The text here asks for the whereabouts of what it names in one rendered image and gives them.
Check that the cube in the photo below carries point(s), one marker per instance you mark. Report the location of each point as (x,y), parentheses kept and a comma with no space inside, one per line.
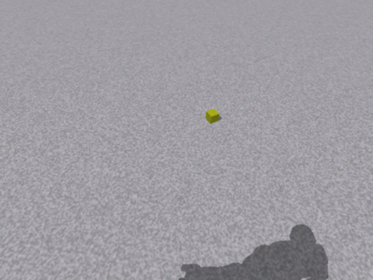
(212,116)

